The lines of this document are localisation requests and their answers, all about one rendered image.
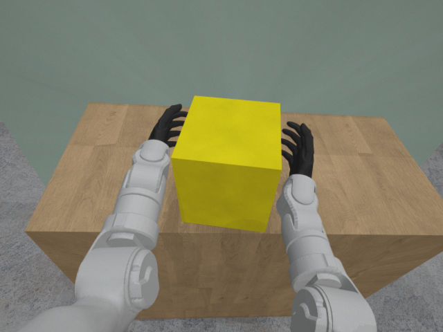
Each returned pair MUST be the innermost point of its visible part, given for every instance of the pedestal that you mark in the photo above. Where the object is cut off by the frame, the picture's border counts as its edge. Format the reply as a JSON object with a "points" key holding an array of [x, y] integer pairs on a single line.
{"points": [[381, 214]]}

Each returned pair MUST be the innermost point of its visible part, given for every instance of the robot left forearm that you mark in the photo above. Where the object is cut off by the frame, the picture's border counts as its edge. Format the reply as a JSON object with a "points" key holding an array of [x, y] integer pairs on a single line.
{"points": [[135, 216]]}

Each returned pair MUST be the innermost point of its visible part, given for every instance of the carton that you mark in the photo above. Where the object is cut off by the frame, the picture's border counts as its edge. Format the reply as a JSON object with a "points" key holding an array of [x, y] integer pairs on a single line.
{"points": [[227, 162]]}

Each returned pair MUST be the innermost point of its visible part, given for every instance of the robot left upper arm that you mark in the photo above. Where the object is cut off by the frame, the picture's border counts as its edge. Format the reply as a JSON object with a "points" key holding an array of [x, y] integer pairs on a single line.
{"points": [[113, 286]]}

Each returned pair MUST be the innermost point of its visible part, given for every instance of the robot left hand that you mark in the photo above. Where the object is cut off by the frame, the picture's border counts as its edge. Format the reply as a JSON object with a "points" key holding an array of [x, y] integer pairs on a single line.
{"points": [[162, 132]]}

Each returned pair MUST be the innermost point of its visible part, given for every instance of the robot right forearm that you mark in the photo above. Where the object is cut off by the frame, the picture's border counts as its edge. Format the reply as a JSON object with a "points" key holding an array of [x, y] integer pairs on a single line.
{"points": [[310, 255]]}

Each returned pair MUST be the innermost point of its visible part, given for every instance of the robot right hand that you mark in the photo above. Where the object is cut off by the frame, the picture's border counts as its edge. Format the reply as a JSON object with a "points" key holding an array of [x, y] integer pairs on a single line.
{"points": [[302, 160]]}

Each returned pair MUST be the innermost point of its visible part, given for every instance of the robot right upper arm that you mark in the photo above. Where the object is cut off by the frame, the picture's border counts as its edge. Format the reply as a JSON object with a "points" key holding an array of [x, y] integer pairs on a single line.
{"points": [[323, 309]]}

